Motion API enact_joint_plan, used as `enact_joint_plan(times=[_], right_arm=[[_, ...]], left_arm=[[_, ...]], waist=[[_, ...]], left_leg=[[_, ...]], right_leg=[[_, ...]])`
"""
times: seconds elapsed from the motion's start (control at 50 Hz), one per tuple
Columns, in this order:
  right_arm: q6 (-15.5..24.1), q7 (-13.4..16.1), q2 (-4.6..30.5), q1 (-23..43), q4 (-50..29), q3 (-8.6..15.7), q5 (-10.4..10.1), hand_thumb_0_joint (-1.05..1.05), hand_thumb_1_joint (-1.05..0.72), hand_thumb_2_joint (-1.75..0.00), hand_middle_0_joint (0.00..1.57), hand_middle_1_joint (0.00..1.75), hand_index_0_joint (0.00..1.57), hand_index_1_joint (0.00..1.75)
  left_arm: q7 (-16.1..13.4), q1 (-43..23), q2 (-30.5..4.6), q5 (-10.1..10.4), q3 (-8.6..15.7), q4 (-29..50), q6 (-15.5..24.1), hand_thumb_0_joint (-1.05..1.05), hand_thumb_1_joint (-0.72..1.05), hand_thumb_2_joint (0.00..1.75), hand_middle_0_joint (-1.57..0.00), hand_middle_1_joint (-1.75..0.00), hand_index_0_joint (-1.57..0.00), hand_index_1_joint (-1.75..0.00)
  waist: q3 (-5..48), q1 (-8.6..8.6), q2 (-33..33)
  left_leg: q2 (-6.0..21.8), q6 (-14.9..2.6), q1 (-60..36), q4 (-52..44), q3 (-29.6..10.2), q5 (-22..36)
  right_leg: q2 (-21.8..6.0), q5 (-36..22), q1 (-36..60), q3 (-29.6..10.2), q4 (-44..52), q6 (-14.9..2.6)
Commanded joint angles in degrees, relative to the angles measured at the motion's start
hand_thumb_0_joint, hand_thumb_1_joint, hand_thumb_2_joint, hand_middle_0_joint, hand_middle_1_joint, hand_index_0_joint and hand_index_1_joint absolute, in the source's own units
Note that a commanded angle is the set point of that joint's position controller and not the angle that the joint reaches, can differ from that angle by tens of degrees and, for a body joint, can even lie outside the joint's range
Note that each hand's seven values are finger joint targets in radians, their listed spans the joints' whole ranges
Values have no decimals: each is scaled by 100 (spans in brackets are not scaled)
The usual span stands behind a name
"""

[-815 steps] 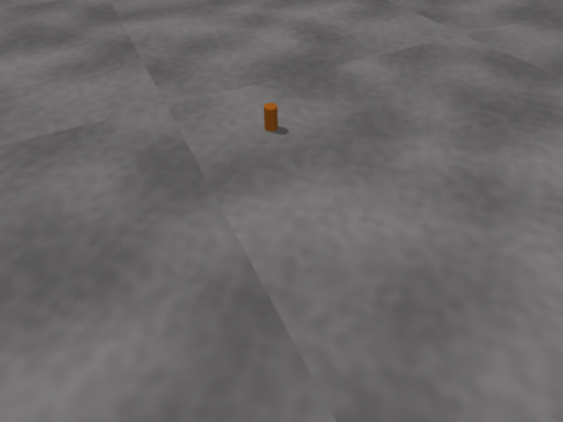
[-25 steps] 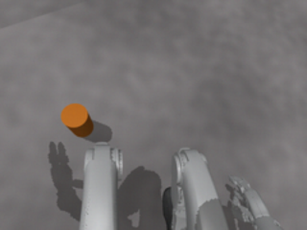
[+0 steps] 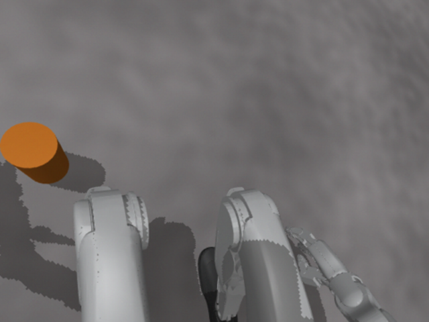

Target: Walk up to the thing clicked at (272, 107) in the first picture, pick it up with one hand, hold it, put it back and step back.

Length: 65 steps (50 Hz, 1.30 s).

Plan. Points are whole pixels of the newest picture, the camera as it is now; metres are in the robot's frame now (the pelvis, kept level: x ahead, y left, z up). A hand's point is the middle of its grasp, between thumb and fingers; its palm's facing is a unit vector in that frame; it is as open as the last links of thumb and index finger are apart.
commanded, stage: approach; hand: left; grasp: from the side
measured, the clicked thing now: (40, 156) +0.41 +0.30 -0.22
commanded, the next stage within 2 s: close in in 0.02 s
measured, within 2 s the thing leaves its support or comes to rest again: leaves its support in 1.92 s
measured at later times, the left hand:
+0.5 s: hand (13, 172) +0.36 +0.32 -0.18, palm faces +0.30 -0.95 +0.04, open 17.7 cm
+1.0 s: hand (36, 167) +0.38 +0.30 -0.20, palm faces +0.32 -0.95 +0.02, open 16.8 cm
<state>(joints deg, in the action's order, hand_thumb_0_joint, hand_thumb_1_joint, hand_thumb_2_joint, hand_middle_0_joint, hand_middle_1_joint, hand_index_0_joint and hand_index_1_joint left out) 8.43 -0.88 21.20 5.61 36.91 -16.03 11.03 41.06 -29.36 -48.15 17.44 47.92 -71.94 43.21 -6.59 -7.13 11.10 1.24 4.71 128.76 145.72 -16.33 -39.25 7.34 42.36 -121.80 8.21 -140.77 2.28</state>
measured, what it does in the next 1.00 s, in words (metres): stands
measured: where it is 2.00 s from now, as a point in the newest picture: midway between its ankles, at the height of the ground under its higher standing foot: (164, 315)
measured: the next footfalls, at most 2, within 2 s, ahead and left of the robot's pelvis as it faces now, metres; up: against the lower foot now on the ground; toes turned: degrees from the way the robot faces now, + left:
none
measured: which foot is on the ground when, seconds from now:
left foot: down 0.00-1.00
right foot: down 0.00-1.00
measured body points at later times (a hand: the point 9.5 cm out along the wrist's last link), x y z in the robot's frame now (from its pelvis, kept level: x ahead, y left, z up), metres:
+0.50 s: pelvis -0.01 +0.02 -0.03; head +0.20 +0.19 +0.33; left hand +0.34 +0.37 -0.18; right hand +0.20 -0.23 -0.06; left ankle +0.08 +0.15 -0.27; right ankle +0.10 -0.11 -0.26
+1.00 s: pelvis -0.01 +0.03 -0.03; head +0.20 +0.21 +0.32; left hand +0.36 +0.35 -0.20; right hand +0.17 -0.22 -0.05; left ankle +0.08 +0.15 -0.27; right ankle +0.10 -0.11 -0.26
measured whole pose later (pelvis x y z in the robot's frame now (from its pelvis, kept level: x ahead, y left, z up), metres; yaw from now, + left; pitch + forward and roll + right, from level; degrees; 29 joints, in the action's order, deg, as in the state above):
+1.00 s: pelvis -0.01 +0.03 -0.03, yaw -6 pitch +10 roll -17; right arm 1.2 -8.2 21.4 10.9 32.5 -27.9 20.4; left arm 6.1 -27.6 -43.4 9.9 31.1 -77.7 64.9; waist -16.3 -10.9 16.6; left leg 0.9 2.1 127.0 154.3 -24.1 -39.7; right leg 9.3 40.1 -116.4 14.0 -141.9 3.2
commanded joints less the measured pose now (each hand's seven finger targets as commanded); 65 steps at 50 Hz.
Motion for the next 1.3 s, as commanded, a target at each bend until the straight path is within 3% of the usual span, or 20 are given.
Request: enact_joint_plan(times=[0.0, 0.02, 0.04, 0.06, 0.1, 0.16, 0.2, 0.22, 0.24, 0.3, 0.32, 0.34, 0.36, 0.48, 0.5, 0.82, 0.84, 0.92, 0.98, 1.28], right_arm=[[-65, 49, 1788, -165, -349, 445, 135, 0, -92, -91, 20, 30, 20, 30], [-97, 41, 1793, -125, -345, 409, 172, 0, -92, -91, 20, 30, 20, 30], [-107, 14, 1762, -48, -371, 360, 191, 0, -92, -91, 20, 30, 20, 30], [-118, 4, 1772, 4, -390, 339, 211, 0, -92, -91, 20, 30, 20, 30], [-170, -8, 1830, 32, -382, 235, 274, 0, -93, -91, 20, 30, 20, 30], [-242, -72, 1786, 264, -470, 26, 348, 0, -93, -91, 20, 30, 20, 30], [-294, -94, 1889, 235, -467, -23, 443, 0, -93, -91, 20, 30, 20, 30], [-307, -122, 1864, 375, -535, -86, 474, 0, -93, -91, 20, 30, 20, 30], [-323, -138, 1886, 369, -526, -99, 530, 0, -93, -91, 20, 30, 20, 30], [-352, -205, 1891, 460, -582, -145, 582, 0, -93, -90, 20, 30, 20, 30], [-365, -223, 1941, 400, -540, -122, 615, 0, -93, -91, 20, 30, 20, 30], [-387, -250, 1918, 433, -588, -118, 652, 0, -93, -91, 20, 30, 20, 30], [-426, -266, 1962, 386, -519, -98, 686, 0, -94, -91, 20, 30, 20, 30], [-516, -429, 1936, 507, -598, -193, 749, 0, -93, -91, 20, 30, 20, 30], [-536, -440, 1976, 422, -516, -171, 759, 0, -93, -90, 20, 30, 20, 30], [-733, -605, 2040, 555, -622, -377, 920, 0, -90, -90, 20, 30, 20, 30], [-739, -611, 2010, 586, -654, -411, 923, 0, -89, -90, 20, 30, 20, 30], [-769, -631, 2044, 553, -585, -427, 943, 0, -89, -90, 20, 30, 20, 30], [-802, -641, 2052, 548, -593, -471, 983, 0, -89, -90, 20, 30, 20, 30], [-879, -661, 2034, 601, -645, -587, 994, 0, -87, -89, 20, 30, 20, 30]], left_arm=[[-153, -558, -1788, 142, 68, 896, 721, 0, -61, 6, -7, -10, -5, -12], [-213, -475, -1868, 121, 85, 909, 771, 0, -61, 6, -7, -10, -5, -11], [-203, -483, -1309, 157, -327, 808, 839, 0, -61, 6, -7, -10, -5, -11], [-251, -576, -1084, 158, -473, 814, 900, 0, -61, 6, -7, -10, -5, -12], [-432, -434, -1364, 159, -303, 652, 1012, 0, -61, 5, -7, -9, -5, -11], [-719, -623, -1097, 124, -621, 438, 1296, 0, -61, 3, -7, -9, -7, -10], [-1021, -369, -1604, 53, -169, 394, 1471, 0, -61, 2, -7, -9, -7, -9], [-1111, -475, -1351, 28, -429, 412, 1575, 0, -61, 2, -7, -9, -7, -9], [-1227, -502, -1354, -7, -364, 396, 1659, 0, -61, 2, -7, -9, -7, -9], [-1556, -695, -907, -143, -754, 465, 1819, 0, -61, 3, -7, -9, -7, -8], [-1695, -558, -1131, -209, -595, 476, 1851, 0, -61, 3, -7, -9, -7, -8], [-1783, -455, -814, -217, -769, 413, 1873, 0, -61, 3, -7, -8, -7, -8], [-1903, -462, -982, -290, -714, 392, 1908, 0, -61, 1, -7, -7, -7, -7], [-2388, -768, -223, -364, -1569, 367, 2073, 0, -57, 3, -6, -6, -6, -6], [-2493, -581, -497, -399, -1350, 326, 2098, 0, -59, 3, -6, -6, -6, -6], [-3329, -576, -487, -701, -1570, 171, 2545, 0, -40, 11, -4, -5, -4, -5], [-3358, -713, -361, -711, -1724, 207, 2564, 0, -38, 12, -7, -2, -5, -4], [-3536, -639, -467, -732, -1607, 108, 2596, 0, -33, 14, -9, -3, -6, -5], [-3638, -865, -531, -774, -1644, 184, 2676, 0, -13, 28, -27, -21, -25, -22], [-3873, -1040, -544, -896, -1867, -87, 2641, 0, 29, 59, -56, -50, -54, -51]], waist=[[3763, 96, -2895], [3747, 104, -2908], [3669, -37, -2818], [3571, -122, -2778], [3484, -109, -2691], [3035, -234, -2449], [3127, -132, -2486], [3039, -183, -2514], [3056, -226, -2593], [2720, -367, -2755], [2707, -329, -2822], [2768, -343, -2740], [2690, -361, -2869], [2231, -752, -2446], [2300, -647, -2446], [2106, -709, -2719], [2052, -809, -2683], [2003, -833, -2676], [2059, -954, -2681], [1846, -1080, -2451]], left_leg=[[359, -324, -3116, -1495, 708, 1145], [357, -327, -3037, -1414, 692, 1084], [360, -327, -3020, -1365, 651, 1120], [365, -312, -3014, -1345, 607, 1115], [366, -324, -2886, -1161, 578, 1201], [367, -353, -2453, -1071, 496, 781], [372, -346, -2478, -987, 489, 923], [371, -349, -2437, -982, 474, 821], [372, -336, -2497, -972, 452, 802], [364, -299, -2498, -1067, 406, 541], [361, -293, -2460, -1078, 389, 515], [369, -283, -2541, -1026, 403, 626], [365, -258, -2536, -1073, 357, 607], [279, -305, -2201, -1061, 191, 240], [282, -315, -2235, -1044, 200, 238], [315, -237, -2575, -1159, -26, 380], [310, -247, -2508, -1136, -30, 358], [336, -252, -2496, -1095, -74, 444], [344, -246, -2564, -1068, -125, 494], [357, -309, -2283, -996, -157, 303]], right_leg=[[-5, -1367, 1438, 608, 1116, -418], [-3, -1351, 1484, 616, 1095, -416], [3, -1398, 1448, 651, 1073, -412], [0, -1420, 1407, 701, 1041, -408], [28, -1542, 1535, 738, 1008, -387], [42, -1257, 1497, 813, 1016, -367], [71, -1410, 1751, 841, 983, -352], [69, -1351, 1691, 852, 969, -358], [78, -1374, 1722, 875, 955, -357], [73, -1223, 1521, 981, 952, -348], [78, -1222, 1543, 1007, 917, -354], [83, -1319, 1564, 1009, 910, -347], [79, -1298, 1485, 1040, 855, -363], [114, -1159, 1393, 1130, 993, -303], [131, -1161, 1441, 1120, 988, -306], [209, -1251, 1462, 1261, 898, -319], [207, -1247, 1481, 1277, 924, -311], [213, -1355, 1541, 1290, 894, -296], [223, -1414, 1614, 1331, 918, -273], [272, -1370, 1610, 1363, 1033, -252]])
